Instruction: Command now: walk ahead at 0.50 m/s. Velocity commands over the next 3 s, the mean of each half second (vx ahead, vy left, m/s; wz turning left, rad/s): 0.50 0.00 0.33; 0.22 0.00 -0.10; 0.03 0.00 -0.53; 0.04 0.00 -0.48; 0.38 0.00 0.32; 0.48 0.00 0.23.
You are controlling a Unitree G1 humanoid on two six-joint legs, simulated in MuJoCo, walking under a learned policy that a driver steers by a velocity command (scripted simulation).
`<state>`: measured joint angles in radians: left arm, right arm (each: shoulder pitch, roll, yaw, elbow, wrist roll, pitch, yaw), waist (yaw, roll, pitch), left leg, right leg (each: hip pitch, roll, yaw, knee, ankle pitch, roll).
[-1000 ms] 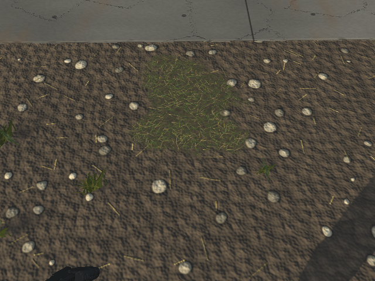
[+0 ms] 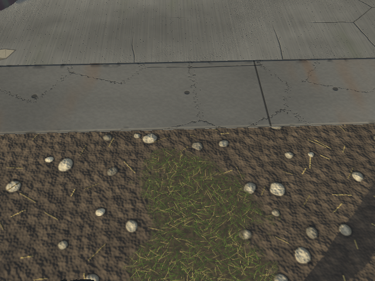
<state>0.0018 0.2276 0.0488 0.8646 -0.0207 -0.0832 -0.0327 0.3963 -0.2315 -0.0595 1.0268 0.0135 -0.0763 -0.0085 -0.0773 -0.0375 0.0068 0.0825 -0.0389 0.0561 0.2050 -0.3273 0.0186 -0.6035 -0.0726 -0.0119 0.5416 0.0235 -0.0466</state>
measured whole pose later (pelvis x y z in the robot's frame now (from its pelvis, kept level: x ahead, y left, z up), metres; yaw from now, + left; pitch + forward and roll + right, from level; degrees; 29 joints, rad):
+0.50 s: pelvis +0.28 -0.03 +0.00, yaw +12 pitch +1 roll -2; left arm 0.32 0.23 0.07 1.00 0.01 -0.09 0.02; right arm 0.11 -0.23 -0.08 0.88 0.02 -0.04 0.03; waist 0.05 0.03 0.01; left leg -0.69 0.11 -0.01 0.72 0.05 0.06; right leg 0.07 0.03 -0.26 0.21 -0.30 -0.02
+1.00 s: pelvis +0.45 +0.04 +0.01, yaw +6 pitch +1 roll +1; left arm 0.13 0.26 0.09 0.90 -0.02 0.02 0.02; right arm 0.12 -0.24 -0.07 0.91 -0.02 -0.03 -0.05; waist 0.00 -0.03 0.05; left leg -0.20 0.01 0.22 0.35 -0.18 0.05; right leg -0.56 -0.10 -0.01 0.84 -0.24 0.04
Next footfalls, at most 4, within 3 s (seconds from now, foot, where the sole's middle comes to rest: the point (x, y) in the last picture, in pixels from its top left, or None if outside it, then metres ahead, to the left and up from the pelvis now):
0.06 right None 0.22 -0.13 -0.77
0.62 left None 0.49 0.15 -0.77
1.14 right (205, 257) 0.56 -0.08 -0.77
1.64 left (143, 249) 0.60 0.14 -0.77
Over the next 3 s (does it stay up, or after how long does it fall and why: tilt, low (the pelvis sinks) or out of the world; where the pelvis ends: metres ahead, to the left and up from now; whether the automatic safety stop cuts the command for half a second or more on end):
stays up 0.99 -0.07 0.00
